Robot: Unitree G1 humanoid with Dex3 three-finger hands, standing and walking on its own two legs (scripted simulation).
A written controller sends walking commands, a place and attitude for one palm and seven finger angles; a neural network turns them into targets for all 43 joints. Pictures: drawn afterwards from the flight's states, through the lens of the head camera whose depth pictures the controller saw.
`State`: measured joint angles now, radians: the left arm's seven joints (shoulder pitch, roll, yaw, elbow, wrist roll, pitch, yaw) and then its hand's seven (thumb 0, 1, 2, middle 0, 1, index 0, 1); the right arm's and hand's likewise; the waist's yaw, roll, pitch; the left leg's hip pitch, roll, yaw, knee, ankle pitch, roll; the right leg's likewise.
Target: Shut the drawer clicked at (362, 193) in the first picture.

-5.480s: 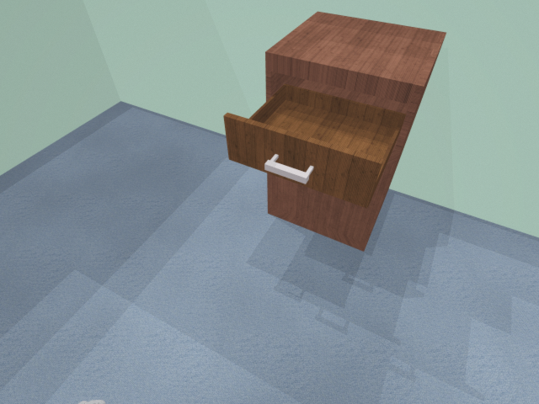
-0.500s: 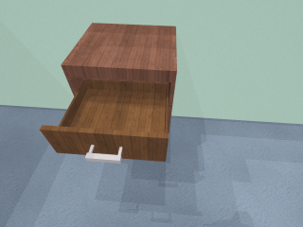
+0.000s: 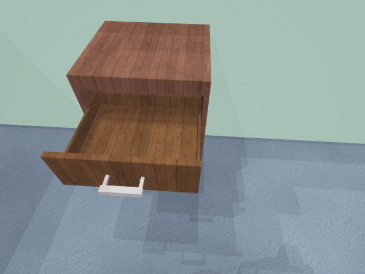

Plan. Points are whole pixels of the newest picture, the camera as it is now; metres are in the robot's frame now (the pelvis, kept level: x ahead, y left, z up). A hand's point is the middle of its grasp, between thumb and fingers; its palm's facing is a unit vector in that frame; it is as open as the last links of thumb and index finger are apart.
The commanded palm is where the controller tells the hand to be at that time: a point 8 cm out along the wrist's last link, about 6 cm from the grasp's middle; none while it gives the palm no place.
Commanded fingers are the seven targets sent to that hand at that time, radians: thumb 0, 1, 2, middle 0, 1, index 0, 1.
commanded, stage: look again from close up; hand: left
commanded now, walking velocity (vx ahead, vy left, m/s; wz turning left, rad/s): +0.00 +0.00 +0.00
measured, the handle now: (122, 185) +0.37 +0.20 -0.11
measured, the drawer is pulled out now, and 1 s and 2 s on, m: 0.30 0.30 0.30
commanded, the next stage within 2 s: shuffle to correct the standing spot in 0.46 s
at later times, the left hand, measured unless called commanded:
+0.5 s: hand out of the picture +0.04 +0.20 -0.18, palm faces +0.01 -0.98 -0.20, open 7.4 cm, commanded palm none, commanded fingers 0.00 0.90 0.90 -0.20 -0.30 -0.20 -0.30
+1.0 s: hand out of the picture +0.02 +0.17 -0.18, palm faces -0.01 -0.98 -0.20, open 7.4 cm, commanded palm none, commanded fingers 0.00 0.90 0.90 -0.20 -0.30 -0.20 -0.30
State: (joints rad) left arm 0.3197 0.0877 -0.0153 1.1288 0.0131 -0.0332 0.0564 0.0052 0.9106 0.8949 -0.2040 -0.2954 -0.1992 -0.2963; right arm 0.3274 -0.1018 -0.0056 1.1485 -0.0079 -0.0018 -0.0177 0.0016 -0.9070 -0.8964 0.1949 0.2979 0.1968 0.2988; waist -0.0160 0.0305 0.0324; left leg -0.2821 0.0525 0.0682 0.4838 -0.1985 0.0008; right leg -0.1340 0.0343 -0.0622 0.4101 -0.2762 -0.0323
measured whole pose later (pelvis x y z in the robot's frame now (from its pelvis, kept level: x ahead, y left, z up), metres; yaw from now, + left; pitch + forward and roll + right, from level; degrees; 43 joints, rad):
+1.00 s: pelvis +0.06 +0.00 -0.01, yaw -1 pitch +1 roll -1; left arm 0.38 0.13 -0.02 1.10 0.02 -0.06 0.05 0.01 0.91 0.89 -0.20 -0.30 -0.20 -0.30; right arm 0.30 -0.16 0.00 1.07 -0.01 -0.01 -0.01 0.01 -0.92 -0.90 0.20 0.30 0.20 0.30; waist -0.01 0.02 0.03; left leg -0.28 0.05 0.07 0.62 -0.36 0.00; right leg -0.14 0.02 -0.05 0.55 -0.41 -0.03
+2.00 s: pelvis +0.03 +0.00 +0.00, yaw -1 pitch -1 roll +1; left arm 0.34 0.14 -0.03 1.08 0.01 -0.01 0.05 0.01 0.91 0.89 -0.20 -0.30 -0.20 -0.30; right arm 0.28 -0.14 0.01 1.15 0.00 -0.02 -0.02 0.00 -0.91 -0.90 0.20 0.30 0.20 0.30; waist 0.01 -0.01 0.04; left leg -0.20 0.02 0.09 0.44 -0.23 0.01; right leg -0.09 0.00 -0.03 0.43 -0.33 -0.02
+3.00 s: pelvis +0.06 +0.00 +0.00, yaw -1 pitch +0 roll +1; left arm 0.29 0.16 0.00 1.05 0.00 -0.01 0.06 0.01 0.92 0.89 -0.20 -0.30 -0.20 -0.30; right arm 0.25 -0.14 0.00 1.12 0.01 -0.03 -0.04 0.01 -0.92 -0.90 0.20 0.30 0.20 0.30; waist 0.01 -0.04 0.05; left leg -0.18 0.01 0.09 0.45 -0.28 0.00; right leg -0.06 -0.01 -0.03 0.44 -0.38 -0.02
